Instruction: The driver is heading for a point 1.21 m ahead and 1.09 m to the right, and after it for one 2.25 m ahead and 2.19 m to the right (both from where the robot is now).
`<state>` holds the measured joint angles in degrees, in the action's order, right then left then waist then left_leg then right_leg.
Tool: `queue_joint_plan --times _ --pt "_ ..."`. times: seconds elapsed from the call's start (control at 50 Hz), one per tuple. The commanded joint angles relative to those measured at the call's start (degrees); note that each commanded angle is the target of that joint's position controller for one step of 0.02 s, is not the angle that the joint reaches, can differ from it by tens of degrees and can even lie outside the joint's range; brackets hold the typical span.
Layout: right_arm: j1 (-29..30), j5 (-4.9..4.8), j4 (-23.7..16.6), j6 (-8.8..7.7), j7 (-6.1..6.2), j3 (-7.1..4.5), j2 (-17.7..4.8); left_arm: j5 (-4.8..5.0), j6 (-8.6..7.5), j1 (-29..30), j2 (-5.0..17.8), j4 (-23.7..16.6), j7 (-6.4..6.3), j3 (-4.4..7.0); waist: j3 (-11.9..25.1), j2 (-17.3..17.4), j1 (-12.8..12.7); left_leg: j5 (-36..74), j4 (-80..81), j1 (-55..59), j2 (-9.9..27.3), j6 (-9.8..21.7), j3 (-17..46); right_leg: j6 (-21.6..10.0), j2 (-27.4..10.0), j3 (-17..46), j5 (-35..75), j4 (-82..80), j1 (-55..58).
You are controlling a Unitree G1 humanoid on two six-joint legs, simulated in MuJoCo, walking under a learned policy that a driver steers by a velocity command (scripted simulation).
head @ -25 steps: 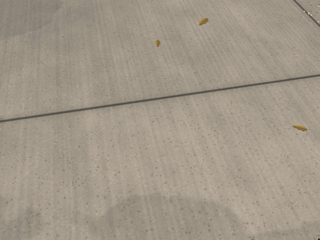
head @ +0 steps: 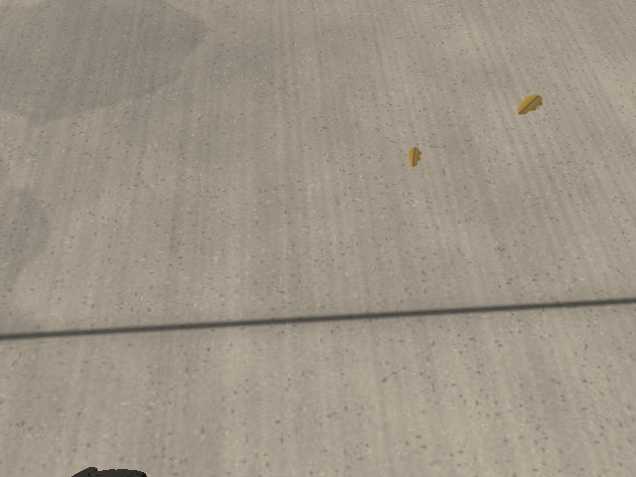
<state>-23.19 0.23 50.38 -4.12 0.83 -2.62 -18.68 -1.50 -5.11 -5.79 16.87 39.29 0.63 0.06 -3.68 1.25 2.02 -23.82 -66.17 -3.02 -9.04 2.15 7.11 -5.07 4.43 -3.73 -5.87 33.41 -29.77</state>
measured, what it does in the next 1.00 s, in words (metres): walks ahead, turning right: left foot, then right foot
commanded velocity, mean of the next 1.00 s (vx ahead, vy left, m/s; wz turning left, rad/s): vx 0.14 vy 0.00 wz -0.83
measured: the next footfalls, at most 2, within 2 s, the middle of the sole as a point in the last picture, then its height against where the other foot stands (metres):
left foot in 0.32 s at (284, 469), level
right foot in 0.78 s outside the picture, level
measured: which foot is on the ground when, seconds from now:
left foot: up 0.00-0.30, down 0.32-0.78, up 0.80-1.00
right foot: down 0.00-0.32, up 0.34-0.76, down 0.78-1.00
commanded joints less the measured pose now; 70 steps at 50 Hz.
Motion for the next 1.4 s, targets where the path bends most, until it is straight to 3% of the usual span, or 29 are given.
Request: queue_joint_plan --times 0.02,0.08,0.12,0.18,0.28,0.3,0.34,0.36,0.38,0.4,0.46,0.52,0.62,0.74,0.76,0.78,0.8,0.82,0.84,0.88,1.02,1.2,1.22,1.24,1.26,1.28,1.3,1.34,1.4 --pt "8.77 -0.63 -11.61 -2.61 -0.79 0.87 -5.70 2.77 -1.67 -17.68 8.01 1.48 0.16 3.95 17.22 -4.75 -8.90 -2.94 -20.04 -36.87 6.83 -4.16 4.86 -13.90 -18.95 35.74 22.92 -10.40 49.48" --pt "13.97 0.73 -15.00 -2.89 -1.48 1.13 -4.48 2.12 -1.89 -12.15 7.25 0.23 -0.24 3.95 3.07 1.67 -1.94 -0.49 -8.97 -34.06 7.99 -3.57 0.99 -13.38 -13.90 29.27 33.28 -17.83 26.38" --pt "12.27 1.31 -15.84 -2.71 -1.45 1.71 -3.30 2.77 -1.14 -8.93 8.28 -0.73 -0.74 4.34 2.05 0.31 1.14 1.71 6.92 -28.73 9.00 -4.86 -0.02 -12.29 -10.71 24.43 35.66 -18.92 16.76" --pt "16.92 0.90 -16.90 -2.16 -0.96 2.53 -1.20 2.75 1.29 -9.50 13.50 -0.67 -1.98 6.53 6.07 -3.15 -0.81 17.68 28.19 -13.26 2.82 -6.65 -4.97 -6.94 -5.37 19.45 34.87 -16.49 6.50" --pt "19.49 -0.03 -18.96 -0.78 -0.12 -0.07 -5.04 3.79 3.84 -9.84 9.92 -1.10 -3.57 6.72 7.96 -7.22 0.15 31.37 40.65 -4.93 4.46 -5.72 2.46 0.64 -2.81 27.22 9.00 -6.20 8.47" --pt "16.28 0.50 -17.79 -0.86 0.07 -0.55 -5.29 3.77 4.20 -8.89 8.08 -1.92 -3.64 6.42 9.66 -6.25 1.58 34.49 42.89 -1.28 7.05 -4.65 2.87 2.46 -0.94 26.33 5.02 0.31 8.95" --pt "11.07 2.20 -18.26 0.21 0.78 0.02 -5.76 1.89 4.55 -19.38 0.36 -1.65 -3.17 3.97 18.44 9.25 -1.54 70.05 37.00 15.91 27.73 4.80 19.28 6.53 6.71 16.52 -39.70 27.67 -2.95" --pt "11.94 2.56 -18.12 1.37 0.38 -0.38 -6.21 2.72 4.76 -30.84 3.85 -1.86 -2.26 4.26 26.09 16.67 -6.74 65.29 38.55 16.46 37.82 11.78 31.81 7.77 1.90 17.11 -38.96 36.75 -3.00" --pt "17.90 1.19 -18.80 2.25 0.56 -1.38 -6.24 3.66 5.81 -29.00 8.50 -0.93 -2.30 5.43 21.74 13.94 -7.24 39.33 42.99 11.44 36.13 14.82 33.00 9.90 -2.68 12.31 -31.67 42.57 -6.98" --pt "20.29 0.76 -19.95 2.66 0.78 -0.49 -2.12 3.94 6.82 -22.22 11.40 -0.75 -2.93 6.59 14.74 6.73 -4.67 25.25 45.57 4.88 29.76 11.96 24.20 10.90 -4.50 10.34 -26.22 43.47 -8.96" --pt "23.57 1.34 -18.67 3.21 1.01 -0.83 -3.02 2.96 8.63 -15.16 9.90 -3.90 -3.60 6.75 7.30 3.95 -4.61 24.31 49.28 -9.91 22.59 9.81 8.79 11.70 -6.98 7.82 -19.05 40.94 -4.60" --pt "19.74 1.46 -15.79 2.86 1.59 -1.73 -3.78 2.64 7.87 -11.96 5.77 -6.42 -3.16 5.57 9.11 4.89 -2.98 30.64 50.57 -6.22 23.71 12.03 3.74 11.34 -8.67 6.43 -16.75 34.32 -4.86" --pt "20.50 0.61 -14.16 3.30 1.20 -3.21 -6.57 2.67 8.21 -8.23 5.96 -8.58 -1.53 5.30 9.90 5.24 -2.58 28.05 51.74 -6.21 26.25 12.18 -3.16 9.60 -10.79 4.88 -11.92 22.77 0.70" --pt "19.73 -1.49 -12.50 3.24 -0.54 -4.88 -9.25 2.85 9.83 -7.25 7.64 -9.69 0.25 6.44 9.19 6.05 -3.61 22.98 45.38 -5.81 27.21 6.40 -11.06 4.78 -7.93 -0.54 -9.15 2.08 12.55" --pt "17.97 -1.75 -11.68 3.32 -0.69 -4.73 -7.88 2.74 9.97 -9.29 8.56 -8.85 -0.07 7.19 9.43 4.07 -4.24 18.62 40.55 -8.56 25.40 3.32 -13.43 2.96 -6.22 -0.22 -6.13 -2.54 17.75" --pt "14.86 -1.25 -10.52 3.59 -1.01 -4.23 -5.29 2.72 9.88 -13.45 12.52 -7.83 -0.85 8.71 8.18 -4.66 -5.01 9.34 29.18 -17.62 20.76 -1.75 -17.59 -0.76 -9.52 8.18 5.51 -9.55 26.16" --pt "15.88 1.27 -14.59 3.80 -0.87 -3.31 -3.08 2.25 9.45 -13.39 21.64 -9.61 -1.89 10.40 6.76 -23.02 -2.74 -13.11 11.99 -38.12 11.06 -8.05 -18.52 -11.72 -24.76 34.78 17.05 -12.53 32.04" --pt "23.53 1.69 -16.17 3.57 -0.09 -3.87 -5.08 0.00 7.51 -12.11 18.75 -11.05 -1.32 9.67 9.69 -14.77 -7.27 -13.28 2.08 -40.09 9.18 -7.21 -5.53 -15.53 -24.98 36.59 14.90 -14.39 27.61" --pt "23.81 0.33 -16.53 3.63 0.37 -4.13 -5.69 -0.28 6.18 -9.64 17.22 -10.57 -1.19 9.03 8.43 -11.78 -5.14 -7.92 0.32 -40.41 9.66 -5.55 -3.12 -13.10 -22.55 31.71 10.54 -15.33 25.61" --pt "20.38 0.63 -14.48 3.56 1.40 -4.66 -6.78 2.18 5.94 -3.91 13.52 -11.16 -1.92 8.08 7.52 -8.32 -1.92 0.84 2.71 -39.64 10.69 -4.86 -1.77 -7.92 -18.32 26.42 7.70 -13.78 23.92" --pt "21.49 -0.24 -14.03 3.01 0.24 -3.41 -3.27 2.48 7.07 -3.81 12.72 -11.55 -3.45 7.70 10.07 -9.19 -2.04 7.23 16.86 -30.92 5.05 -7.18 -0.33 -6.55 -12.65 28.47 9.55 -10.10 21.76" --pt "16.64 -0.60 -12.21 1.75 -1.43 -4.06 -4.96 2.93 7.88 -1.02 11.05 -12.03 -2.71 7.17 11.27 -12.09 -1.18 14.56 41.62 -12.19 6.05 -4.17 -0.88 -3.68 -8.99 35.92 9.69 -4.14 18.49" --pt "16.65 -0.08 -12.36 1.84 -1.28 -4.33 -6.00 2.79 7.88 -3.13 9.32 -11.53 -2.67 6.58 11.53 -8.25 -1.98 20.19 45.02 -6.88 10.61 -2.33 1.93 -1.40 -6.39 33.58 0.25 -0.73 15.24" --pt "18.95 0.72 -13.87 2.37 -0.96 -4.44 -8.58 1.60 7.81 -8.25 5.96 -10.44 -2.40 5.51 12.18 5.74 -5.35 30.20 46.99 -1.93 21.86 2.40 13.42 1.82 0.97 24.80 -21.94 11.21 9.50" --pt "17.39 2.24 -13.19 2.51 -1.00 -4.84 -10.31 2.14 7.23 -6.37 9.79 -12.03 -2.63 6.64 7.35 15.60 -4.64 34.92 49.34 -5.48 29.51 12.48 25.92 5.22 5.89 17.63 -34.00 22.70 -0.24" --pt "18.56 1.27 -13.90 2.32 -0.84 -4.28 -7.96 1.53 6.88 -7.30 14.05 -10.51 -2.80 7.91 6.41 9.90 -4.53 31.12 48.72 -6.76 30.76 14.67 24.79 7.30 1.78 17.46 -30.74 31.75 -1.81" --pt "19.74 0.53 -14.17 2.51 -0.45 -3.59 -5.57 1.87 7.00 -6.33 14.41 -9.20 -2.76 8.22 5.53 6.38 -4.15 27.62 47.88 -7.79 26.91 12.51 18.60 8.24 1.00 16.91 -26.60 34.56 -1.40" --pt "19.85 -0.54 -14.02 3.06 0.13 -2.90 -4.65 1.85 7.70 -5.97 10.51 -8.02 -2.95 7.16 4.65 4.39 -3.07 25.21 47.27 -6.77 22.93 10.39 13.26 9.83 1.12 16.01 -22.44 37.59 -2.50" --pt "17.16 -0.06 -12.80 3.86 0.65 -2.38 -4.16 2.41 7.24 -3.81 6.41 -8.43 -2.62 5.50 5.62 6.91 -1.51 27.78 47.15 -3.70 19.78 10.00 7.36 10.57 0.10 12.03 -20.89 29.32 -0.73"
Over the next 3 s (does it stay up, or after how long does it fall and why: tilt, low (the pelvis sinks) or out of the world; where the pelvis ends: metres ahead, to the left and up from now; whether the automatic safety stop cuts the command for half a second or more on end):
stays up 0.38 -0.06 0.03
